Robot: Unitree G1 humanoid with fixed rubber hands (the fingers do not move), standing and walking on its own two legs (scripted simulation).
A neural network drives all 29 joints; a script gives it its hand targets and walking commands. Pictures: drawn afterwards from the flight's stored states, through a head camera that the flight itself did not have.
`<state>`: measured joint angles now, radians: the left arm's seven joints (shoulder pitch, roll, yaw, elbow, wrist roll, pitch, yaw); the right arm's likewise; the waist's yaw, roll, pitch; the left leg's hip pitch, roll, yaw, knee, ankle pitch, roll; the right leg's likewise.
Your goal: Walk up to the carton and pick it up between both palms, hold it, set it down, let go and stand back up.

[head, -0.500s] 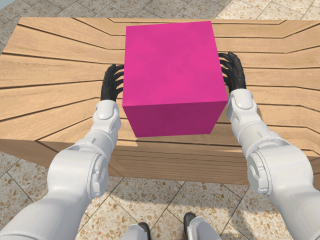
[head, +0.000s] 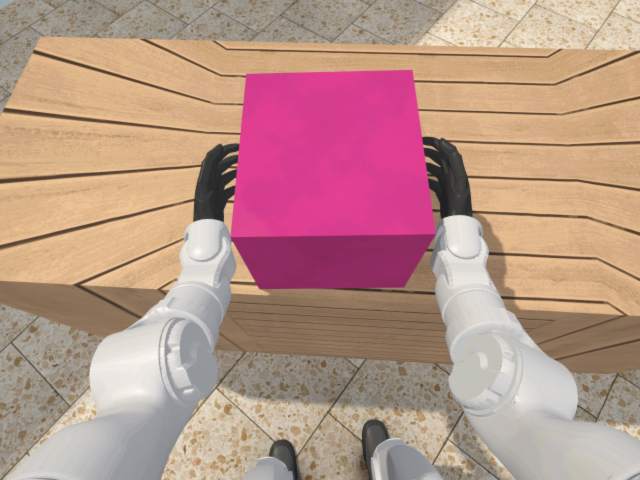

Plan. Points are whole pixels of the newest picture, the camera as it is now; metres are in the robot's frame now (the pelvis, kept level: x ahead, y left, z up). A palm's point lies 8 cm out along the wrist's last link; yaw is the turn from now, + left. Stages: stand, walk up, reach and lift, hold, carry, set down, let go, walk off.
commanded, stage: reach and lift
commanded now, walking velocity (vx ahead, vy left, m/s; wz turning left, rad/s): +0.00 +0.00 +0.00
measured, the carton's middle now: (330, 187) +0.48 -0.04 -0.02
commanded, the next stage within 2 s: none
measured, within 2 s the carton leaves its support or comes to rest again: neither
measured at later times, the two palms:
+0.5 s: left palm (212, 207) +0.45 +0.12 +0.01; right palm (451, 202) +0.42 -0.19 +0.01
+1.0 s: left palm (211, 206) +0.45 +0.12 +0.01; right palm (451, 202) +0.42 -0.19 +0.01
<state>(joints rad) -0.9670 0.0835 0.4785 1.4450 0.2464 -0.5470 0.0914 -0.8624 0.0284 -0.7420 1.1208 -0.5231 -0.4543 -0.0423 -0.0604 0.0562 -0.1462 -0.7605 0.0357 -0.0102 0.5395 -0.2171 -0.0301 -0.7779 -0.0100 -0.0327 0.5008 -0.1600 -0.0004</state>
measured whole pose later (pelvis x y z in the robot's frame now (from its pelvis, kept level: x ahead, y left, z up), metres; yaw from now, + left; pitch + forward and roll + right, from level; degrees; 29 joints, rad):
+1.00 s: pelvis +0.02 -0.01 +0.02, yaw +1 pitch +24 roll -1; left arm -0.84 0.01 0.50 1.22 0.40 -0.44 0.10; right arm -0.75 0.07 -0.77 1.07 -0.53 -0.49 -0.05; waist -0.07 0.01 -0.14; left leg -0.61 0.05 -0.02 0.36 -0.16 -0.04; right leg -0.61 0.00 -0.08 0.30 -0.11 -0.01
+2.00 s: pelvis +0.01 -0.01 +0.00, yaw +0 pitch +30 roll -1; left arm -0.92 0.09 0.28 1.48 0.10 -0.62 0.14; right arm -0.87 -0.08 -0.51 1.42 -0.35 -0.68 -0.13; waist -0.04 0.05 -0.25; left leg -0.80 0.06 0.01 0.46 -0.17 -0.04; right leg -0.80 0.00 -0.07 0.39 -0.10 -0.01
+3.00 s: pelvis -0.01 +0.00 +0.02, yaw +1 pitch +3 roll -1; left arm -0.87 0.08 0.28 1.14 0.14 -0.03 0.09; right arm -0.78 -0.02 -0.29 1.02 -0.05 -0.05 -0.15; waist -0.04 -0.01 -0.11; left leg -0.25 0.03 -0.02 0.37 -0.17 -0.02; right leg -0.25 -0.01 -0.04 0.31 -0.11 0.01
